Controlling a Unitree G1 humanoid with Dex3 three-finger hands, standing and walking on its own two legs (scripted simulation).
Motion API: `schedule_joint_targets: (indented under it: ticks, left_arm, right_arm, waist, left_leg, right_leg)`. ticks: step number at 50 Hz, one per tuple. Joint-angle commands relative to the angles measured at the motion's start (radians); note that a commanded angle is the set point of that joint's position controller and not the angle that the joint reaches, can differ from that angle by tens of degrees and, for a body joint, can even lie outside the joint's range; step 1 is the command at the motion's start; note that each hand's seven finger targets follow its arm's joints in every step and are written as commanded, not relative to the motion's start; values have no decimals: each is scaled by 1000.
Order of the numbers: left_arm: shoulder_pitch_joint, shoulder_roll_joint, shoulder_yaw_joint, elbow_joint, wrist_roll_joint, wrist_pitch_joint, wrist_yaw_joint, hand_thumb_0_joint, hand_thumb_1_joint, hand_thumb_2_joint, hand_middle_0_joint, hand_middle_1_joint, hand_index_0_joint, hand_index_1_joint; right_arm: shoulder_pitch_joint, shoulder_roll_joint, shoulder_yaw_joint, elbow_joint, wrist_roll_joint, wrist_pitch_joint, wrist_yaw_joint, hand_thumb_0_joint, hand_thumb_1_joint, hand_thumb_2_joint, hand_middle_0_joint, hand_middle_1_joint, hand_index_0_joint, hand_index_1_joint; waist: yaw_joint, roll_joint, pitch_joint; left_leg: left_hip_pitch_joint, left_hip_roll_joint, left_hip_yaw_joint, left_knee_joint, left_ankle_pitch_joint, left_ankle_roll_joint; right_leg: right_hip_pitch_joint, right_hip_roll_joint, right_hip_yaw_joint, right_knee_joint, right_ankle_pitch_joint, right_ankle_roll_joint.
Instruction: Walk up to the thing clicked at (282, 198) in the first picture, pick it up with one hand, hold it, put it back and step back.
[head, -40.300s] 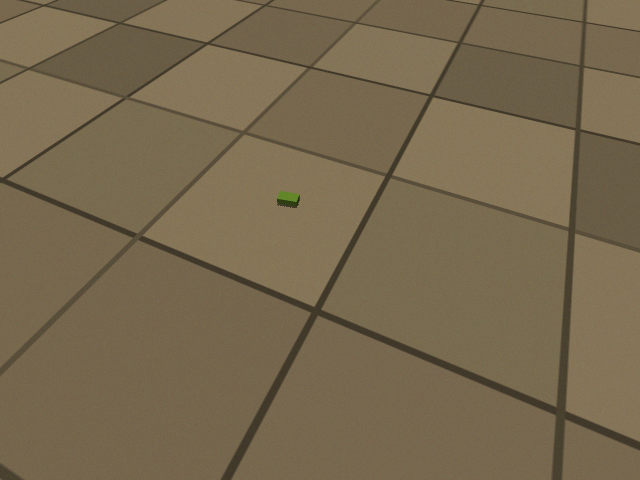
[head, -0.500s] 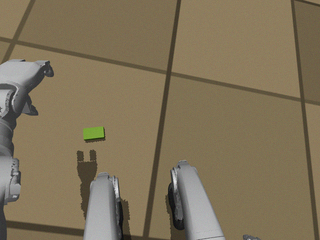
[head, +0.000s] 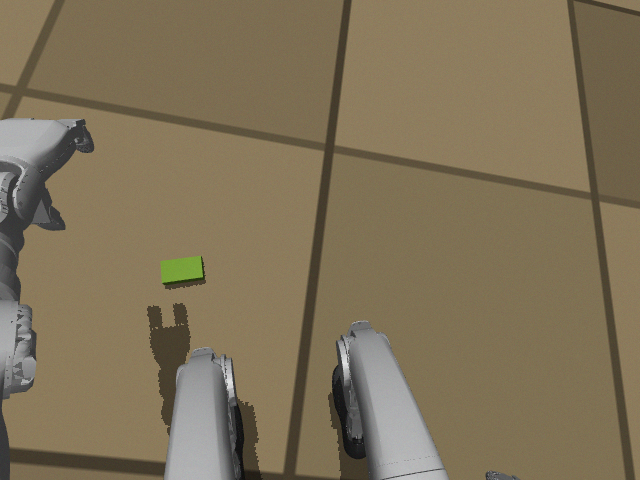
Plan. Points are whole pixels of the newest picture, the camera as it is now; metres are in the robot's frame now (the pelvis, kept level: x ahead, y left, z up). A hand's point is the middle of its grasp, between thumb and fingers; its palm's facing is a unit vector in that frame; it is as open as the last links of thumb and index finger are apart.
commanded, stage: go down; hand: left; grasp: from above
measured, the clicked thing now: (182, 270) +0.49 +0.21 -0.54
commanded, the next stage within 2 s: withdraw in 0.34 s
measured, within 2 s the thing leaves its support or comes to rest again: neither
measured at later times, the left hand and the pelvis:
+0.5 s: hand (42, 174) +0.50 +0.28 -0.05, palm faces -0.44 +0.02 -0.90, open 12.0 cm; pelvis +0.00 +0.00 +0.01, yaw +0 degrees
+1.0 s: hand (139, 244) +0.47 +0.23 -0.27, palm faces -0.41 +0.02 -0.91, open 13.0 cm; pelvis -0.02 -0.01 -0.11, yaw +0 degrees
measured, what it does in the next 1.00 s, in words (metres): lowers itself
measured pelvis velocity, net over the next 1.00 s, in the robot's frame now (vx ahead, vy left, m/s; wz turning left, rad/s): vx -0.02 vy -0.01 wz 0.00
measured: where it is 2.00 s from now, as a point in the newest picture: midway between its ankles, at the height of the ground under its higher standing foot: (293, 446)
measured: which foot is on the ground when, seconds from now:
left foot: down 0.00-1.00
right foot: down 0.00-1.00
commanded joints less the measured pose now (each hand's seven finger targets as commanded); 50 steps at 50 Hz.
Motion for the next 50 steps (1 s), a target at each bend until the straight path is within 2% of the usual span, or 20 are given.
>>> schedule_joint_targets:
  ticks: [1,3,8,11,15,17,21,22,23,24,27,30,32,35,36,38,42,44,45,50]
  left_arm:
    - [-359,299,81,-227,-10,-38,34,0,-183,657,-348,-792,-373,-764]
    - [-360,288,80,-223,-9,-40,45,0,-191,663,-342,-800,-368,-773]
    - [-430,329,106,-312,-2,-18,74,0,-197,665,-335,-820,-364,-790]
    - [-415,303,91,-271,-13,6,72,0,-192,662,-349,-802,-374,-776]
    - [-402,305,88,-235,-20,32,60,0,-169,642,-364,-788,-392,-759]
    - [-385,259,57,-218,-26,38,49,0,-169,648,-372,-767,-394,-744]
    - [-342,280,55,-169,-25,29,27,0,-179,650,-371,-764,-391,-743]
    - [-319,265,49,-151,-26,26,21,0,-259,730,-409,-700,-374,-739]
    - [-299,255,47,-166,-29,19,16,0,-199,685,-404,-692,-397,-701]
    - [-269,235,40,-148,-30,17,11,0,-276,765,-366,-752,-356,-765]
    - [-224,178,15,-137,-32,8,16,0,-268,779,-359,-746,-348,-759]
    - [-239,127,2,-165,-49,9,59,0,-294,799,-325,-772,-316,-782]
    - [-243,72,-18,-116,-55,21,109,0,-310,813,-294,-796,-290,-801]
    - [-294,44,-32,-57,-24,39,199,0,-343,839,-258,-832,-257,-834]
    - [-292,54,-23,-25,-9,46,227,0,-345,841,-247,-841,-248,-840]
    - [-345,68,-18,24,29,61,276,0,-353,844,-249,-839,-249,-840]
    - [-447,71,-13,42,83,80,341,0,-355,845,-256,-859,-258,-858]
    - [-479,133,19,47,107,89,360,0,-374,857,-254,-873,-254,-874]
    - [-496,174,42,38,113,91,367,0,-382,860,-251,-878,-251,-879]
    - [-495,139,52,56,103,121,387,0,-394,868,-248,-896,-249,-896]
  right_arm:
    - [175,-197,-67,-45,-3,-10,-17,0,-935,-910,199,300,199,300]
    - [177,-199,-64,-37,-5,-10,-17,0,-935,-910,199,300,199,300]
    - [200,-218,-77,-30,-9,-4,-14,0,-936,-910,199,300,199,300]
    - [193,-213,-74,-22,-5,2,-14,0,-937,-911,199,300,199,300]
    - [184,-204,-69,-17,1,5,-19,0,-934,-909,199,300,199,300]
    - [175,-199,-67,-15,4,2,-21,0,-933,-908,199,300,199,300]
    - [165,-188,-61,-15,13,-3,-28,0,-937,-910,199,300,199,300]
    - [161,-184,-56,-15,10,-4,-28,0,-953,-921,198,301,199,301]
    - [160,-183,-60,-22,12,-6,-28,0,-924,-912,198,300,198,300]
    - [157,-183,-58,-24,11,-7,-27,0,-925,-910,198,300,199,300]
    - [153,-186,-61,-32,13,-8,-23,0,-919,-908,199,300,199,300]
    - [148,-183,-68,-39,13,-15,-17,0,-916,-907,199,300,199,300]
    - [139,-184,-71,-30,9,-24,-11,0,-913,-906,199,300,199,300]
    - [138,-186,-73,-6,-1,-45,1,0,-909,-904,199,300,199,300]
    - [137,-189,-80,1,-4,-51,4,0,-908,-903,199,300,199,300]
    - [133,-192,-79,17,-9,-63,12,0,-911,-905,199,300,198,300]
    - [134,-192,-77,33,-26,-97,26,0,-915,-905,199,300,199,300]
    - [144,-205,-75,44,-34,-107,33,0,-922,-906,199,300,199,300]
    - [147,-215,-76,38,-38,-112,37,0,-923,-907,198,300,198,300]
    - [126,-216,-75,27,-55,-132,54,0,-925,-906,199,300,199,300]
  waist:
    - [2,190,-623]
    - [-7,203,-613]
    - [9,284,-741]
    - [-2,275,-656]
    - [-7,218,-643]
    - [-15,209,-621]
    - [-8,157,-552]
    - [-7,154,-525]
    - [2,145,-538]
    - [1,152,-514]
    - [0,159,-479]
    - [3,148,-496]
    - [-13,126,-471]
    - [-30,145,-474]
    - [-22,133,-492]
    - [-35,148,-486]
    - [-57,205,-588]
    - [-53,229,-659]
    - [-51,248,-692]
    - [-58,309,-730]
  left_leg:
    - [392,-31,18,-186,239,17]
    - [402,-29,7,-185,249,12]
    - [564,-21,-14,-199,345,0]
    - [557,-19,-33,-245,256,-5]
    - [497,-24,-9,-252,181,9]
    - [491,-22,-10,-255,189,11]
    - [395,-28,14,-250,172,20]
    - [383,-28,17,-243,195,20]
    - [390,-28,15,-249,198,19]
    - [397,-25,9,-248,218,16]
    - [418,-18,-11,-252,242,8]
    - [400,-18,-12,-233,247,8]
    - [355,-18,-10,-199,238,11]
    - [301,-25,-5,-138,259,12]
    - [289,-28,0,-119,249,15]
    - [228,-35,2,-84,227,13]
    - [169,-45,22,12,209,13]
    - [162,-50,33,61,226,11]
    - [169,-50,33,79,225,7]
    - [135,-56,35,134,126,4]
  right_leg:
    - [310,45,-51,-130,154,-97]
    - [266,41,-55,-119,154,-97]
    - [253,41,-62,-116,190,-99]
    - [247,38,-68,-137,132,-95]
    - [310,39,-62,-176,100,-91]
    - [304,42,-64,-182,105,-91]
    - [363,46,-55,-200,111,-92]
    - [346,45,-54,-196,127,-93]
    - [355,45,-57,-194,127,-95]
    - [328,44,-58,-185,135,-98]
    - [267,46,-68,-164,137,-104]
    - [262,49,-75,-133,147,-105]
    - [216,48,-79,-106,146,-104]
    - [143,47,-82,-48,165,-103]
    - [137,48,-84,-33,163,-102]
    - [79,45,-82,9,155,-103]
    - [2,42,-79,100,154,-97]
    - [0,39,-80,145,167,-93]
    - [-1,32,-81,165,166,-91]
    - [-73,22,-96,248,91,-94]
